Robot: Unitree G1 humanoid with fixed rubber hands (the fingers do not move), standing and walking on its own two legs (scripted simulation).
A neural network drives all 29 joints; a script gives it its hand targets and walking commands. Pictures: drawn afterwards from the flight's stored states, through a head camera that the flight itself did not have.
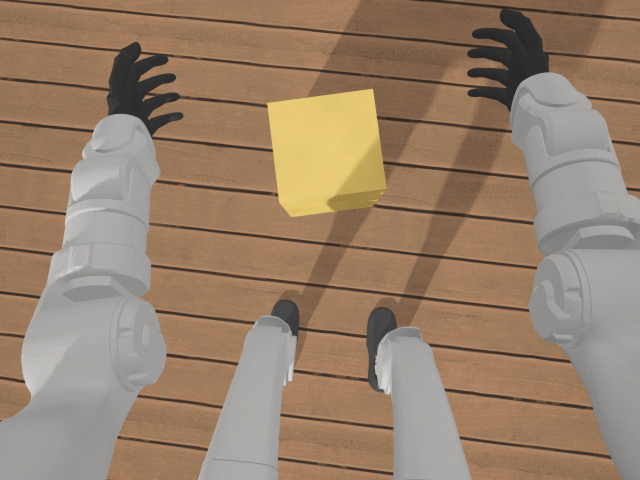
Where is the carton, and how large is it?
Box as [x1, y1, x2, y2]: [267, 89, 386, 216]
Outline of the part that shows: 372,89 267,103 279,202 291,216 371,206 386,188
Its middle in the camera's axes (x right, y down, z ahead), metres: +0.02 -0.18 +0.88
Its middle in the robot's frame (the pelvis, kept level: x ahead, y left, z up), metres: +0.57 +0.05 -0.54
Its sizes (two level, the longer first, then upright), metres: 0.210 0.200 0.250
